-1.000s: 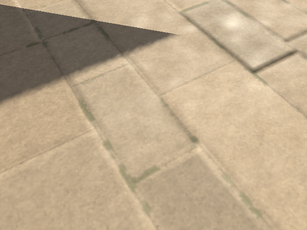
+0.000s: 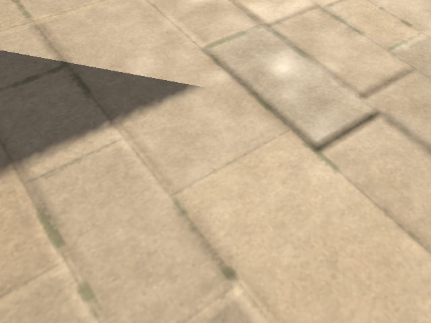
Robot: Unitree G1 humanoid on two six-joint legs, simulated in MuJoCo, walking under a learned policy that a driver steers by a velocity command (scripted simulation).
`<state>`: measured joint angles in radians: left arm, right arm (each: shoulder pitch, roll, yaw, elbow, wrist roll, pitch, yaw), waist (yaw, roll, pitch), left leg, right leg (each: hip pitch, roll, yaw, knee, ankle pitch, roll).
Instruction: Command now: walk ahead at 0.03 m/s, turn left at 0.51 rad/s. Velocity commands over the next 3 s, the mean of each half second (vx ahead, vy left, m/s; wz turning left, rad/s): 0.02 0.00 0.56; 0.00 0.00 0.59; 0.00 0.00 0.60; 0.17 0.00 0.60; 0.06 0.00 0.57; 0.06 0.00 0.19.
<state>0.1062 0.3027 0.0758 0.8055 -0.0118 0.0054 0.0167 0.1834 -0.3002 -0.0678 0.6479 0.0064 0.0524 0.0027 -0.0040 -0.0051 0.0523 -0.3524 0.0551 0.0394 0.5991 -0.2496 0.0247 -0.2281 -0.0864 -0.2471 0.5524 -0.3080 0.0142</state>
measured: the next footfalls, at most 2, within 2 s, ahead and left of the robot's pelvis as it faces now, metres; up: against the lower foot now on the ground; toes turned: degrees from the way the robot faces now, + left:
right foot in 0.46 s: +0.11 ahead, -0.12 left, +0.00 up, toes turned +22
left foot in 0.88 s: -0.01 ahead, +0.12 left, +0.00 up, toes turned +34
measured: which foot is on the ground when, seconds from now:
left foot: down 0.00-0.46, up 0.48-0.86, down 0.88-1.00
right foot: up 0.00-0.44, down 0.46-0.88, up 0.90-1.00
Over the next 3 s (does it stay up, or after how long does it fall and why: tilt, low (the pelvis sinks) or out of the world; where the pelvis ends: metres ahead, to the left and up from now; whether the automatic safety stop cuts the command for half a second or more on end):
stays up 0.02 0.22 0.00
